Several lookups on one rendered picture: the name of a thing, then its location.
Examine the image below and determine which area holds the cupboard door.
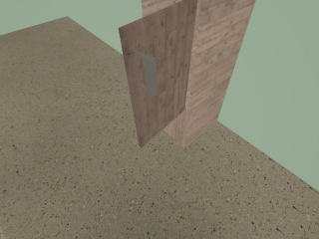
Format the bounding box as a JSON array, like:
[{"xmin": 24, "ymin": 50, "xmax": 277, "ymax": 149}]
[{"xmin": 118, "ymin": 0, "xmax": 198, "ymax": 147}]

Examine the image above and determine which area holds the handle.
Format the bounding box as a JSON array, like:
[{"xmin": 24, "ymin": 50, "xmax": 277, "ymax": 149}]
[{"xmin": 136, "ymin": 52, "xmax": 158, "ymax": 98}]

